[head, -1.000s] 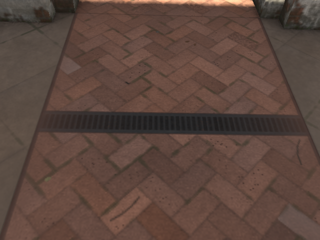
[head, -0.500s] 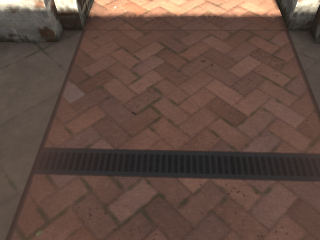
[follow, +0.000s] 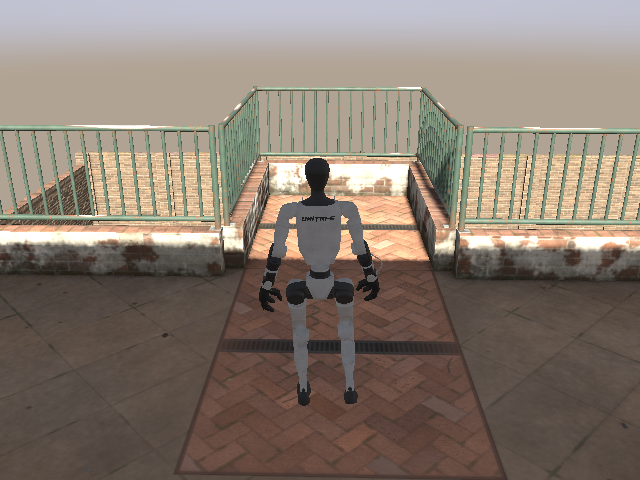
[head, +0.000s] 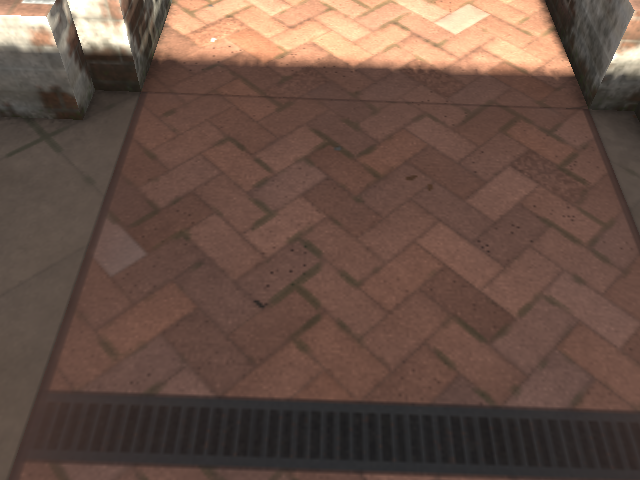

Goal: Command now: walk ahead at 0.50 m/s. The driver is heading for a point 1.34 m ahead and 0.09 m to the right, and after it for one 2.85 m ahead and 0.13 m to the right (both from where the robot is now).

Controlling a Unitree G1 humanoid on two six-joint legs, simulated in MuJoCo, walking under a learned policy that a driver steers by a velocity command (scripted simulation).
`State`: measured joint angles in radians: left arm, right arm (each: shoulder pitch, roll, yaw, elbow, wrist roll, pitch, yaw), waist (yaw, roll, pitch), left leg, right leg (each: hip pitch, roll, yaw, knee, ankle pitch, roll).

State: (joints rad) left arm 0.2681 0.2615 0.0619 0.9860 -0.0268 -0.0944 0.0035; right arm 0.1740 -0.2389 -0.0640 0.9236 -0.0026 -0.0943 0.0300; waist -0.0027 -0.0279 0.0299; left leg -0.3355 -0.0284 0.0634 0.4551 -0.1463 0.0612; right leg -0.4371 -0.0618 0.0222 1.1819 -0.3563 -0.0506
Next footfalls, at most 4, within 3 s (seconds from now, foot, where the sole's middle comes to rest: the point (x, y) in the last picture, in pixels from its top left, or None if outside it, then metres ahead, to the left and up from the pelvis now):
0.40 right None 0.41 -0.16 -0.77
0.96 left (288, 364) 0.73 0.08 -0.77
1.52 right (383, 255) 1.05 -0.16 -0.77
2.08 left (295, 169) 1.36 0.08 -0.77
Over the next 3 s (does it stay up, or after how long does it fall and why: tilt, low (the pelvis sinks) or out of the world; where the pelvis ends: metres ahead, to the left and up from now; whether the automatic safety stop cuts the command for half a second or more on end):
stays up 1.32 -0.03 0.00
